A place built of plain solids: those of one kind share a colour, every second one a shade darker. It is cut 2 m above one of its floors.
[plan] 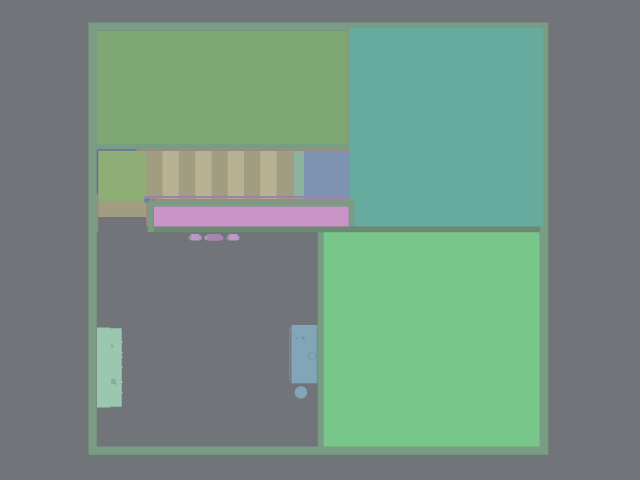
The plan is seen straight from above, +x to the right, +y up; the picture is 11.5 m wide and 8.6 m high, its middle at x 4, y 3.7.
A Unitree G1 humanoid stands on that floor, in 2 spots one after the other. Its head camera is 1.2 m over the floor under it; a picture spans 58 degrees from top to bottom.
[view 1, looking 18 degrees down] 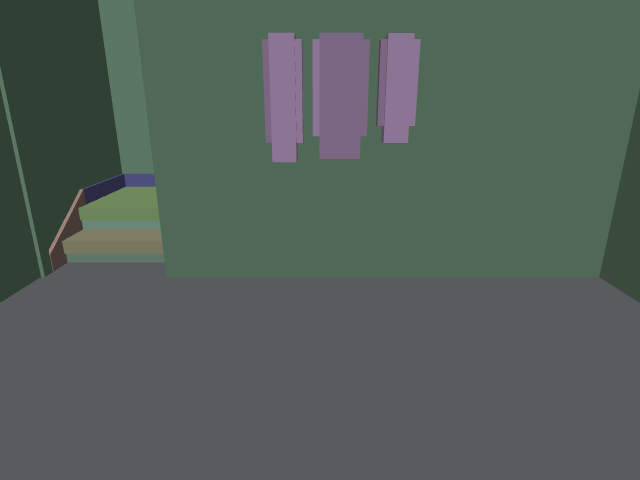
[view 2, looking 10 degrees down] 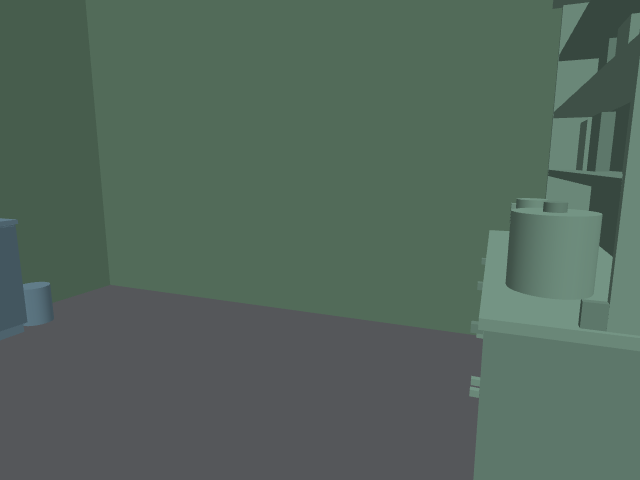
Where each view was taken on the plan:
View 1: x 1.98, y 1.00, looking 90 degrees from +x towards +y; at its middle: wall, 2.99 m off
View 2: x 0.43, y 3.11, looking -68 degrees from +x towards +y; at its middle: wall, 3.41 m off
